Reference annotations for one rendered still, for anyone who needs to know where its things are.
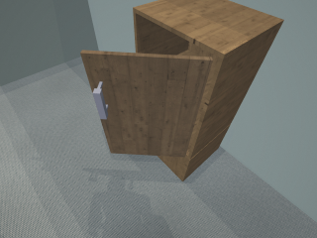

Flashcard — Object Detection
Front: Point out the handle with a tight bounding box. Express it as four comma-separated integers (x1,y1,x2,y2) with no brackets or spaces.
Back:
92,81,109,120

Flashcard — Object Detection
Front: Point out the cupboard door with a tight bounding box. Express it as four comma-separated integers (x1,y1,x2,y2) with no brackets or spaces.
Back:
80,50,213,158

